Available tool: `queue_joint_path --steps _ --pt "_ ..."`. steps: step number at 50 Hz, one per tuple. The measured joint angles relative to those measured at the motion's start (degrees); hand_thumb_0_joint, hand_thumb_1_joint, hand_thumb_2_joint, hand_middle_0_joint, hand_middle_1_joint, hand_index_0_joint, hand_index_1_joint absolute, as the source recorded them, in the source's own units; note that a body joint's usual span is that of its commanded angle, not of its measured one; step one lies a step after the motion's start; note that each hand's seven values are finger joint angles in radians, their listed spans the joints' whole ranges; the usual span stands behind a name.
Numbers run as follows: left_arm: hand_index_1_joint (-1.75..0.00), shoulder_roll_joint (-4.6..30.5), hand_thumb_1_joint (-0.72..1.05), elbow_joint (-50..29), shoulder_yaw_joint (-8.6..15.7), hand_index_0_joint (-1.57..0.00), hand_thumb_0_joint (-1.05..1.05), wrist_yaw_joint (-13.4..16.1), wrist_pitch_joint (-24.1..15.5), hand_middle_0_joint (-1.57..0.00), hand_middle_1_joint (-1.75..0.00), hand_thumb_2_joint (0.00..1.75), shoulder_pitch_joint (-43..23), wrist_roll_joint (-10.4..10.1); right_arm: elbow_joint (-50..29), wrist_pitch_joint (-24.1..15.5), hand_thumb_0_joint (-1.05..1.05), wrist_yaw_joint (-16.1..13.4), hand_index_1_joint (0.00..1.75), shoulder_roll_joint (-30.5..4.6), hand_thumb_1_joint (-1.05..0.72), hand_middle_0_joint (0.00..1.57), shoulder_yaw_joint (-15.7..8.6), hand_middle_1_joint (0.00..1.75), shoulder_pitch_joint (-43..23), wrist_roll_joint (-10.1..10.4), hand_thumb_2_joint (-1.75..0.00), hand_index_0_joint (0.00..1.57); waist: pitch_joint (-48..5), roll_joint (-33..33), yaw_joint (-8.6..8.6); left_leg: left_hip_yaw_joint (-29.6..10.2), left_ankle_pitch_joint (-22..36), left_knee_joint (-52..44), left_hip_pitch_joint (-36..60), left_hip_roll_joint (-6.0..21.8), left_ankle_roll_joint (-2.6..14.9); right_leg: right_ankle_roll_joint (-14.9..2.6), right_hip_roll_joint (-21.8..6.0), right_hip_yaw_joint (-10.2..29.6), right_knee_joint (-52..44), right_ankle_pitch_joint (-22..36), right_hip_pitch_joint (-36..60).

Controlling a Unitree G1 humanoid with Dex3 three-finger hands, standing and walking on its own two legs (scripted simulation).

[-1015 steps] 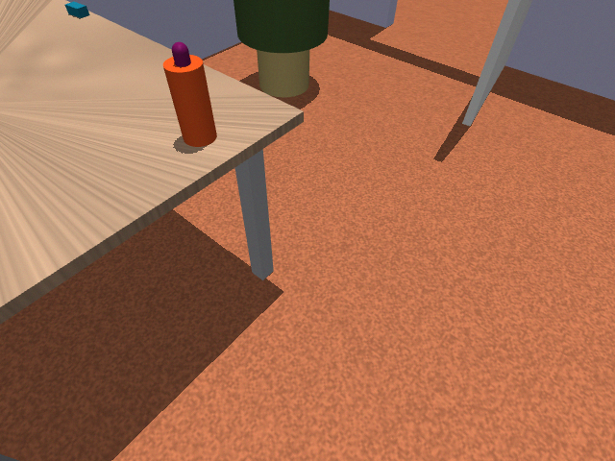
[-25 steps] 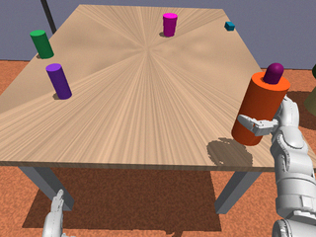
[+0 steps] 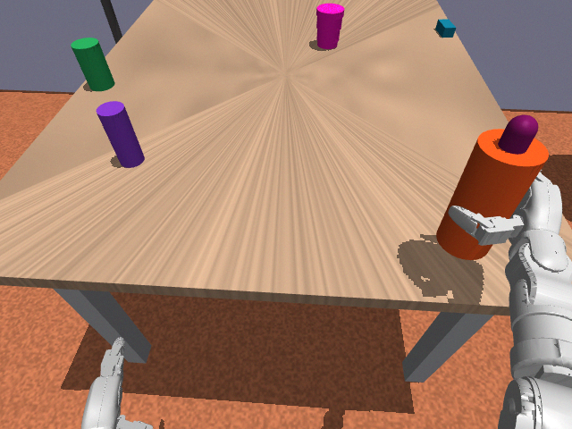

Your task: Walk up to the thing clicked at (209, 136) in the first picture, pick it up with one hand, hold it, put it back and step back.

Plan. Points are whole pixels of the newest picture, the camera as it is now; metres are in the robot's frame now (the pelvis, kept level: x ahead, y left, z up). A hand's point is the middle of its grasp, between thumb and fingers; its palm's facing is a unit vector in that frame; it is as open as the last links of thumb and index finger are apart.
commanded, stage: lower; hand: right
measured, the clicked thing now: (489, 188) +0.42 -0.24 +0.14
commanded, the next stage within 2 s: loosen in 0.64 s
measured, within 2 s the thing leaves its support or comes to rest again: rests again in 1.32 s
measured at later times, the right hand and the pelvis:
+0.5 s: hand (466, 227) +0.42 -0.25 +0.05, palm faces +0.27 +0.96 +0.00, open 10.8 cm; pelvis +0.00 +0.00 -0.01, yaw +1 degrees
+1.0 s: hand (471, 224) +0.43 -0.26 +0.05, palm faces +0.27 +0.96 +0.00, open 11.0 cm; pelvis -0.01 -0.01 -0.02, yaw +0 degrees
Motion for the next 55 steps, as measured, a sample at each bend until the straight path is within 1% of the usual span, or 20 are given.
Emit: queue_joint_path --steps 6,13,19,26,31,36,39,42,46,51,55 --pt "-0.05 -0.09 -0.54 1.36 0.96 -0.05 -0.01 -0.73 -0.03 -0.07 -0.05 0.06 0.2 -0.1 3.07 -1.96 0.0 0.57 1.01 -0.12 0.48 0.66 -0.04 1.02 -1.04 0.58 -1.11 0.67 -0.26 0.47 0.03 0.12 -0.44 0.85 -1.04 0.1 -0.06 -0.06 0.11 0.14 0.79 -0.34 -1.09" --pt "-0.05 1.05 -0.54 0.6 1.84 -0.05 -0.01 -1.02 1.21 -0.07 -0.05 0.05 0.02 0.07 5.51 -4.7 0.0 0.83 1.01 -0.87 0.48 0.66 -0.95 1.02 -1.64 -0.44 -1.11 0.67 1.33 0.9 0.89 -0.32 -0.65 2.86 -4.53 -0.25 -0.17 -0.14 -0.28 -0.16 2.89 -0.76 -4.42" --pt "-0.06 1.37 -0.54 -0.83 1.17 -0.05 -0.01 -0.8 1.0 -0.06 -0.05 0.06 -0.08 0.4 6.9 -7.38 0.0 1.31 1.01 -0.43 0.49 0.66 -1.59 1.02 -0.39 -0.64 -1.11 0.67 0.29 1.72 1.7 -0.44 -1.06 3.99 -6.33 -0.75 -0.08 -0.04 -0.8 -0.16 4.6 -1.57 -6.39" --pt "-0.06 -0.67 -0.54 -1.96 -0.37 -0.05 -0.01 -1.01 1.15 -0.06 -0.05 0.06 -0.19 0.83 6.9 -10.67 0.0 0.08 1.01 -0.25 0.5 0.66 -2.23 1.03 0.36 -1.15 -1.12 0.68 0.02 1.68 2.1 0.08 -1.7 5.23 -7.52 -1.01 -0.08 -0.06 -1.0 0.47 6.6 -2.47 -8.13" --pt "-0.06 -1.1 -0.54 -3.31 -0.14 -0.05 -0.01 -1.45 1.16 -0.06 -0.05 0.06 0.43 1.18 8.48 -11.39 0.0 -0.74 1.01 -1.12 0.5 0.66 -2.06 1.03 -0.35 -1.13 -1.12 0.67 -0.4 1.13 2.18 0.15 -2.06 6.01 -8.61 -0.85 -0.27 -0.23 -0.83 0.56 7.58 -2.88 -9.39" --pt "-0.06 -0.49 -0.54 -4.07 -0.01 -0.05 -0.01 -1.82 1.22 -0.07 -0.05 0.06 1.15 1.1 9.63 -12.48 0.0 0.4 1.02 -1.41 0.5 0.66 -1.51 1.03 -1.4 -0.89 -1.13 0.67 -0.93 1.05 2.07 0.11 -2.51 7.23 -10.17 -0.66 -0.47 -0.41 -0.64 0.55 8.72 -3.24 -10.96" --pt "-0.06 -0.25 -0.54 -4.34 0.18 -0.05 -0.01 -2.13 1.32 -0.07 -0.05 0.06 1.21 1.23 10.5 -13.3 0.0 1.32 1.02 -1.46 0.5 0.66 -1.79 1.03 -2.12 -0.71 -1.13 0.67 -1.24 1.14 2.17 0.13 -2.8 8.1 -11.19 -0.59 -0.53 -0.49 -0.56 0.59 9.49 -3.45 -11.97" --pt "-0.05 0.18 -0.54 -4.9 0.42 -0.06 -0.01 -2.23 1.75 -0.07 -0.05 0.05 1.51 1.32 10.57 -13.3 0.0 1.44 1.0 -1.34 0.51 0.67 -2.07 1.02 -2.49 -0.74 -1.13 0.68 -1.5 1.1 2.14 0.13 -2.99 8.74 -11.98 -0.53 -0.58 -0.53 -0.5 0.61 10.06 -3.59 -12.75" --pt "-0.05 0.29 -0.52 -6.19 -0.06 -0.06 -0.01 -2.26 2.04 -0.06 -0.05 0.04 2.19 1.21 10.98 -13.38 0.0 1.01 0.94 -1.31 0.49 0.7 -2.11 0.96 -2.89 -0.93 -1.05 0.72 -1.54 1.13 2.16 0.22 -3.12 9.11 -12.19 -0.49 -0.6 -0.58 -0.43 0.72 10.4 -3.64 -13.0" --pt "-0.05 -0.26 -0.52 -6.82 -0.24 -0.06 -0.01 -2.5 2.26 -0.06 -0.06 0.04 2.47 1.35 11.32 -13.4 -0.01 0.62 0.85 -1.57 0.48 0.76 -1.83 0.86 -3.35 -1.16 -0.85 0.78 -1.77 1.3 2.19 0.29 -3.26 9.6 -12.71 -0.46 -0.53 -0.5 -0.4 0.81 10.71 -3.66 -13.48" --pt "-0.05 0.04 -0.52 -7.35 0.08 -0.06 -0.01 -2.57 2.46 -0.06 -0.06 0.05 2.79 1.24 10.73 -13.63 -0.01 0.92 0.77 -1.49 0.49 0.8 -2.09 0.79 -3.62 -0.77 -0.68 0.81 -1.72 1.05 2.13 0.37 -3.36 9.85 -12.88 -0.45 -0.55 -0.53 -0.37 0.9 10.97 -3.72 -13.69"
